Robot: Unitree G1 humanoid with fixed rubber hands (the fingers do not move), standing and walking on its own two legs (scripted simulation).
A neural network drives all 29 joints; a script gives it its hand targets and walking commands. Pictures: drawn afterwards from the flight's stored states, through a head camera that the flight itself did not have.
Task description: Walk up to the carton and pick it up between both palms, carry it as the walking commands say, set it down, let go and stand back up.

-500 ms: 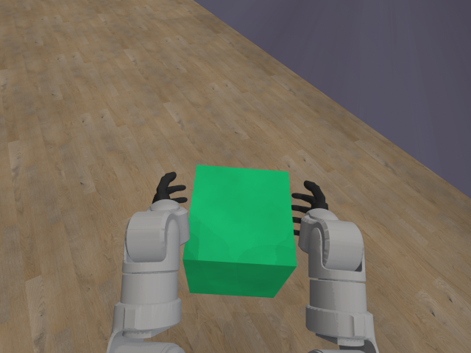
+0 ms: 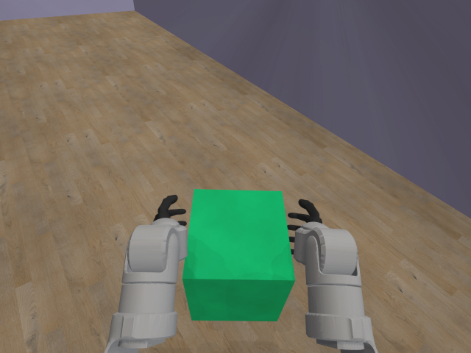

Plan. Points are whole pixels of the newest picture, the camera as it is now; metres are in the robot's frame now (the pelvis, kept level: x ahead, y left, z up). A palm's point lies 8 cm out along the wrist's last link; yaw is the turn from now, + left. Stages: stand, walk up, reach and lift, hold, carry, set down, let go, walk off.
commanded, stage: carry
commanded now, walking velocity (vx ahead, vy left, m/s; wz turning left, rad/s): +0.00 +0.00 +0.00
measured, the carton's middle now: (236, 256) +0.33 +0.01 +0.00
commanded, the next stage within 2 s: none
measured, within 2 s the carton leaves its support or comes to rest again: neither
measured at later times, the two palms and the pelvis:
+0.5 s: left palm (180, 249) +0.28 +0.10 +0.09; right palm (333, 269) +0.26 -0.14 +0.09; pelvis -0.04 +0.00 -0.01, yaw -1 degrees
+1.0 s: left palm (178, 232) +0.31 +0.11 +0.08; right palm (323, 248) +0.30 -0.13 +0.08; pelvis +0.00 +0.00 +0.00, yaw -1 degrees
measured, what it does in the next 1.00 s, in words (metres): stands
